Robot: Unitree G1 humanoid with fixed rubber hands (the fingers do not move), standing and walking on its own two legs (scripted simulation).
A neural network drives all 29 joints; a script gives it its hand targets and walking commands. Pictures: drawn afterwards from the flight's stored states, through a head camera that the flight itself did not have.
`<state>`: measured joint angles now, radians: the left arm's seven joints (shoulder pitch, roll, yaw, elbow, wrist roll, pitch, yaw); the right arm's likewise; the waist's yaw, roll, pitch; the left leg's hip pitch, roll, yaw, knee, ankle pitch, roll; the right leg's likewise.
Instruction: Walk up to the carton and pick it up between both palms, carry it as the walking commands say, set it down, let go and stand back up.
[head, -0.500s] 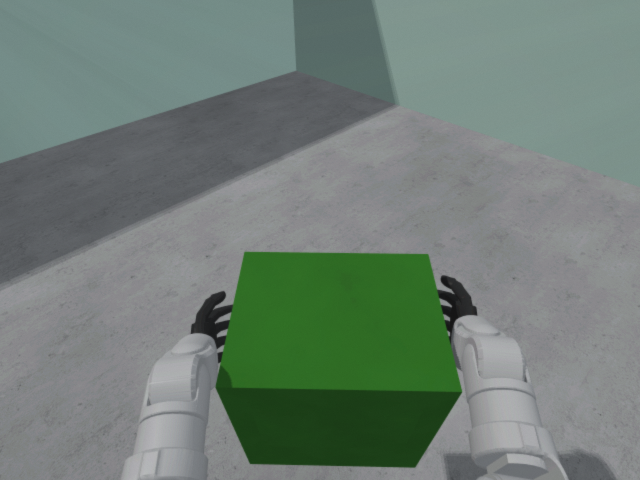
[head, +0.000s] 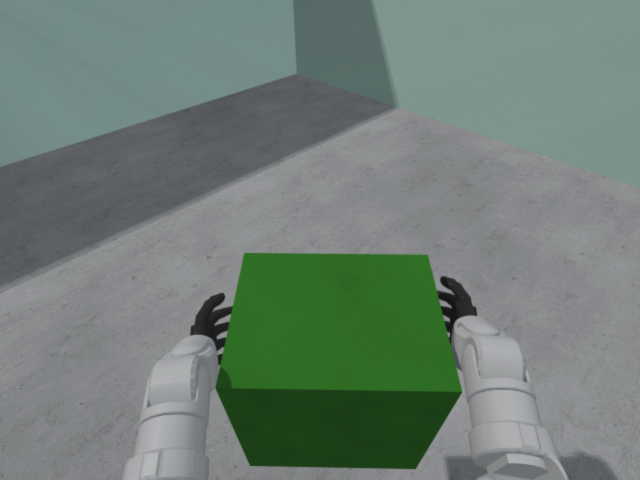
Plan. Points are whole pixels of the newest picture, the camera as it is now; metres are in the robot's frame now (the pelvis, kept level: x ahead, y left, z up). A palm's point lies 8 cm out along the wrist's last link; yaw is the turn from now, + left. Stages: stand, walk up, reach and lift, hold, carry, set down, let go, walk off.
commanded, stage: hold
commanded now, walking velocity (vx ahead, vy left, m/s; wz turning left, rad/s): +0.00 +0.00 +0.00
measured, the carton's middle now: (334, 366) +0.29 -0.02 -0.02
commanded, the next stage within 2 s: carry in 0.68 s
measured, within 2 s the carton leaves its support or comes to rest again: neither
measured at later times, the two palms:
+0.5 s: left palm (204, 362) +0.27 +0.15 +0.04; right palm (467, 339) +0.28 -0.19 +0.05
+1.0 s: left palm (174, 343) +0.27 +0.18 +0.08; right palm (451, 311) +0.29 -0.16 +0.10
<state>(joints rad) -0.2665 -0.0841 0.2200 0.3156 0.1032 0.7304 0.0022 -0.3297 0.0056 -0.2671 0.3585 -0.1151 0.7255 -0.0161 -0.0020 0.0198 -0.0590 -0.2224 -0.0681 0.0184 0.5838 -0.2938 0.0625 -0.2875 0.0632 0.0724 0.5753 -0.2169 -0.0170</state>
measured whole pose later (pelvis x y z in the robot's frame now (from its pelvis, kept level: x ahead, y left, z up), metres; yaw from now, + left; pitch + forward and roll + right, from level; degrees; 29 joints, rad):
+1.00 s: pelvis -0.01 +0.01 -0.01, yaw +2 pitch -1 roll -1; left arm -0.21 -0.10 0.17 -0.12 0.10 0.97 0.00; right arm -0.29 0.02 -0.24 -0.06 -0.09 0.97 0.00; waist 0.00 0.02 -0.05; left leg -0.33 -0.07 0.02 0.66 -0.31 0.07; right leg -0.36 0.05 0.04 0.60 -0.22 -0.02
